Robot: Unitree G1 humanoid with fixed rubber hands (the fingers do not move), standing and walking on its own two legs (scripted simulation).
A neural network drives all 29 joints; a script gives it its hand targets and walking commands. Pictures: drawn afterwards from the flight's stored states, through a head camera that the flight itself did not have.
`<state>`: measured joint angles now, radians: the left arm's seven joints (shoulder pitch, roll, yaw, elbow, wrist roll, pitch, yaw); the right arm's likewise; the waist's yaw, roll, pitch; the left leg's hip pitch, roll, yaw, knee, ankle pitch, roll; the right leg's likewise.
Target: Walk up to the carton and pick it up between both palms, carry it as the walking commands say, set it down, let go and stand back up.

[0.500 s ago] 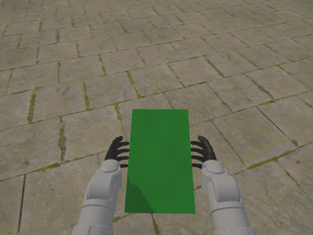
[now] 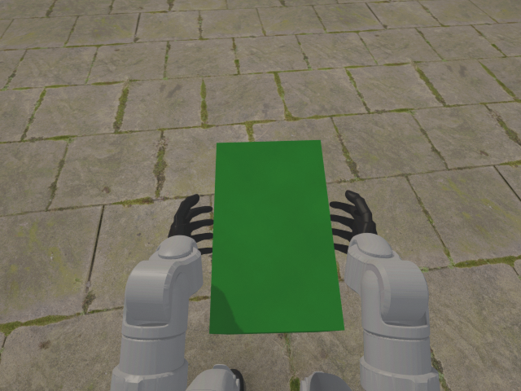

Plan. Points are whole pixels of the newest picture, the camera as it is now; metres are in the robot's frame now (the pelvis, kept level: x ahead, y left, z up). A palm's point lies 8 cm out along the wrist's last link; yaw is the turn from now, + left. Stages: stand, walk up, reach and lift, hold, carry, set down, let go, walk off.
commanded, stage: carry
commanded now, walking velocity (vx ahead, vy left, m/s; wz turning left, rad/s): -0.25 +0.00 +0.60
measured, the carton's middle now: (270, 244) +0.34 +0.00 -0.01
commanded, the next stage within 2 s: none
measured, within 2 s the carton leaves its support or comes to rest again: neither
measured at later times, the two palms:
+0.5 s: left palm out of the picture +0.06 +0.23 +0.08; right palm (273, 356) +0.15 +0.00 +0.10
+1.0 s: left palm out of the picture -0.17 +0.21 +0.12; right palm out of the picture -0.03 +0.00 +0.12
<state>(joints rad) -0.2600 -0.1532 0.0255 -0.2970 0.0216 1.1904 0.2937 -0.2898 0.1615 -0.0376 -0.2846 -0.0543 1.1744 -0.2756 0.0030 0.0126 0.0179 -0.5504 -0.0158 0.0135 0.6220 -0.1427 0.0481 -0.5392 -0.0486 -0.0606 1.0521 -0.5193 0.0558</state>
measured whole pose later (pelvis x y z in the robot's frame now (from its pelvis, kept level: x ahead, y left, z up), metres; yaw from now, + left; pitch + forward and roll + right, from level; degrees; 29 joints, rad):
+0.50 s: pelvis -0.18 +0.00 +0.01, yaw +21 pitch +4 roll -1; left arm -0.34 -0.17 0.09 -0.23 0.06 1.18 0.30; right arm -0.37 0.19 -0.08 -0.20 -0.07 1.18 -0.26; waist 0.00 -0.03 0.02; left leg -0.46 0.01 -0.01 0.65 -0.25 0.00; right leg -0.63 -0.13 -0.09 1.12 -0.53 0.08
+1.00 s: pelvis -0.36 -0.06 +0.02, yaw +38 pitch +3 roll +4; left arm -0.34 -0.18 0.07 -0.20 0.09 1.16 0.28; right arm -0.34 0.18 -0.06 -0.24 -0.06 1.17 -0.29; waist -0.07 -0.03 -0.03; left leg -0.47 -0.01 0.03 0.85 -0.48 -0.06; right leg -0.41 -0.19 -0.16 0.57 -0.21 0.01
